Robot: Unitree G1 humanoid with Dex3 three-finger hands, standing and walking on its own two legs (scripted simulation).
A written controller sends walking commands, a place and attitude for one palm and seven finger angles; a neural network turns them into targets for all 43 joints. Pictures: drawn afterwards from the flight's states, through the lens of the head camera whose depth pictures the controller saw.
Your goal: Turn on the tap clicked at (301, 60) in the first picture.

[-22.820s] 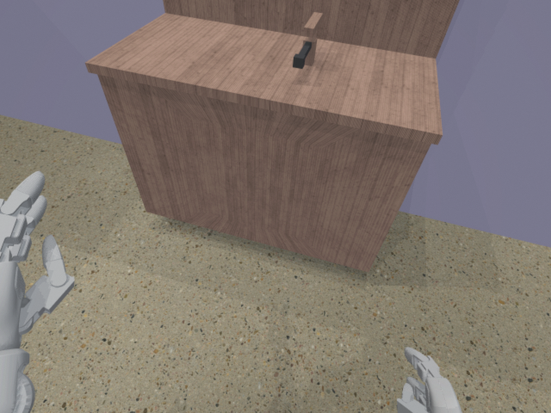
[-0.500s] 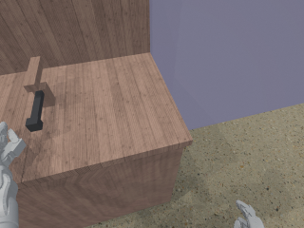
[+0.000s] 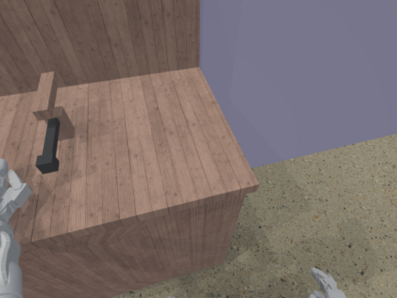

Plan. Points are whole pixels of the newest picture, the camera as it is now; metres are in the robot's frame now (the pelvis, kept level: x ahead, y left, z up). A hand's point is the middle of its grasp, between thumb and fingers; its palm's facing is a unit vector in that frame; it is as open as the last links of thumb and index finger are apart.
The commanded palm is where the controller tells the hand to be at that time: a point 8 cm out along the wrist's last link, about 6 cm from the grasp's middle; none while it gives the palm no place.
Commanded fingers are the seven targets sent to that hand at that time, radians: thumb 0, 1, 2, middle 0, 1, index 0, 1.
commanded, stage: push the lever round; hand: left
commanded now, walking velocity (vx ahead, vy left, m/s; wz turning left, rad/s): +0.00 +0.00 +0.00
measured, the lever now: (47, 163) +0.33 +0.32 +0.10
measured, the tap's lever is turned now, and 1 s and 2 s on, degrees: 0 3 31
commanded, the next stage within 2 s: none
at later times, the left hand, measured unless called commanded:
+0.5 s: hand (45, 184) +0.29 +0.32 +0.08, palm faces +0.53 -0.84 -0.09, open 7.8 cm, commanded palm +0.24 +0.35 +0.08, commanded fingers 0.00 0.90 0.90 -0.15 -0.15 -0.15 -0.15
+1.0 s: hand (58, 185) +0.29 +0.29 +0.09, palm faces +0.62 -0.78 -0.06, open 7.5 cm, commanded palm +0.25 +0.31 +0.08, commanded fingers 0.00 0.90 0.90 -0.15 -0.15 -0.15 -0.15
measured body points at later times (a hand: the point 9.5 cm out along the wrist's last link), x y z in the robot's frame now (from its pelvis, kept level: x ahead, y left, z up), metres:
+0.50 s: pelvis +0.00 +0.01 +0.00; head +0.03 +0.01 +0.45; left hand +0.26 +0.36 +0.09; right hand +0.16 -0.24 -0.09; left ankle +0.03 +0.10 -0.72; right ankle -0.01 -0.10 -0.72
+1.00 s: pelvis -0.01 -0.01 +0.00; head +0.01 -0.01 +0.45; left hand +0.25 +0.33 +0.09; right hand +0.16 -0.25 -0.10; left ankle +0.03 +0.10 -0.72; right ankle -0.01 -0.10 -0.72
